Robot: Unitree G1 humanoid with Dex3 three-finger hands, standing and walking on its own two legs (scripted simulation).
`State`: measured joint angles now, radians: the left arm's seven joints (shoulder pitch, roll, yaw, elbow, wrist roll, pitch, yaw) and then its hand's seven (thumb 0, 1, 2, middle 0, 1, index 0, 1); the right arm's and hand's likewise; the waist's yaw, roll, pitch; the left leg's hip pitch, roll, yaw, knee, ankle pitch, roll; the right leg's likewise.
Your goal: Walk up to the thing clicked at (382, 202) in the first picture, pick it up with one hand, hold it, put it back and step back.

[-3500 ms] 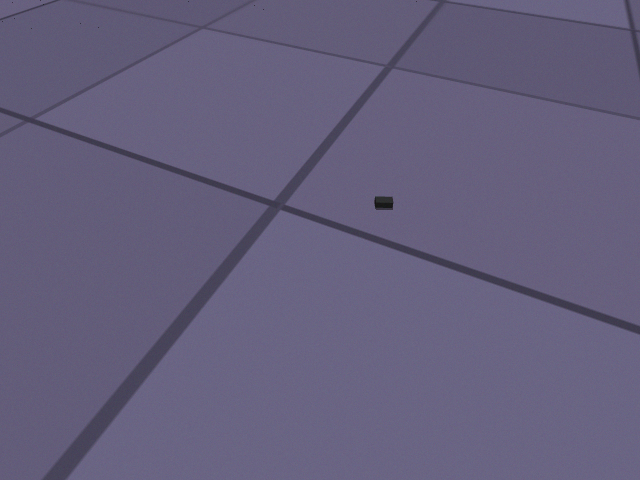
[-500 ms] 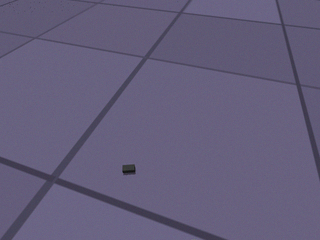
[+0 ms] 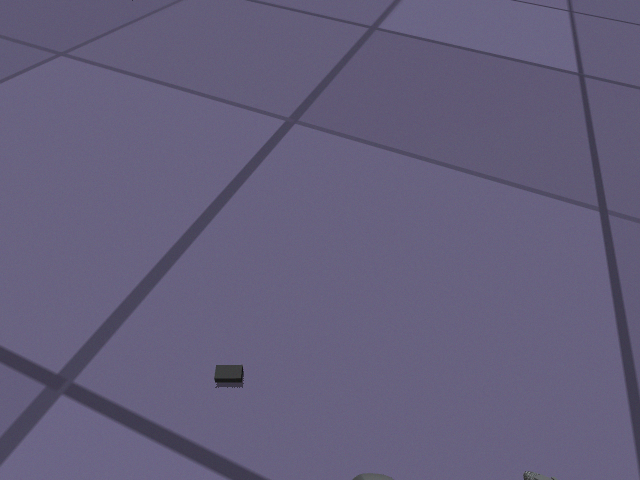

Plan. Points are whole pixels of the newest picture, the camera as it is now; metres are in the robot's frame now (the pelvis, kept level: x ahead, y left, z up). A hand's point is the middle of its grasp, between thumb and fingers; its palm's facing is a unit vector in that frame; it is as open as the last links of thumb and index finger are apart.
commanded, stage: walk up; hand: left
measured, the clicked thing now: (229, 373) +0.56 +0.23 -0.74
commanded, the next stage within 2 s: stand in 1.92 s
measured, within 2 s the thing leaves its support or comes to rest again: neither
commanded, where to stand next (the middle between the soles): +0.23 -0.02 m, yaw +2 degrees
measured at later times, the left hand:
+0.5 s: hand out of the picture +0.13 +0.21 -0.13, palm faces +0.01 -0.88 -0.47, open 7.4 cm
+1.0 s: hand (144, 479) +0.17 +0.23 -0.15, palm faces +0.04 -0.92 -0.39, open 7.4 cm
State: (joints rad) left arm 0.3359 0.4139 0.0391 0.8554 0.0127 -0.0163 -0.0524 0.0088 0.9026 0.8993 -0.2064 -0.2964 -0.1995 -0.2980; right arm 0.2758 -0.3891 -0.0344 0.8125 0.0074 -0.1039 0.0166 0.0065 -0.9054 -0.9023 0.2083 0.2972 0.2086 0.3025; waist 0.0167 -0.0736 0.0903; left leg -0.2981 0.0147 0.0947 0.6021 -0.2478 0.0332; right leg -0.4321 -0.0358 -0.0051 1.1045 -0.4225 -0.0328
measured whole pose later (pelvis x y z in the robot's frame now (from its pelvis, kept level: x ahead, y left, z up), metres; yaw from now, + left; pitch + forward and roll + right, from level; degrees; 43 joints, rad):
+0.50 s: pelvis +0.10 -0.08 -0.01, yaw +3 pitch -2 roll +0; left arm 0.28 0.41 0.03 0.87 0.03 -0.07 0.01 0.00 0.90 0.90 -0.21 -0.30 -0.20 -0.30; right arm 0.24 -0.43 -0.06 0.90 -0.02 0.03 0.03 0.01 -0.91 -0.90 0.20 0.30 0.20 0.30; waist 0.03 0.06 0.11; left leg -0.48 0.05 0.00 0.91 -0.42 0.02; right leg -0.37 -0.06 -0.08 0.68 -0.28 -0.01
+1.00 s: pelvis +0.12 -0.05 +0.00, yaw +3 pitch -2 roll -1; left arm 0.16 0.40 0.00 1.05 0.01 -0.05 0.01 0.01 0.90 0.90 -0.21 -0.30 -0.20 -0.30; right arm 0.08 -0.36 -0.01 1.03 0.00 0.01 0.03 0.01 -0.91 -0.90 0.21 0.30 0.21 0.30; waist 0.03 0.02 0.08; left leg -0.31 0.05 0.03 0.66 -0.33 0.00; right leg -0.29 -0.04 -0.02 0.60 -0.28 0.04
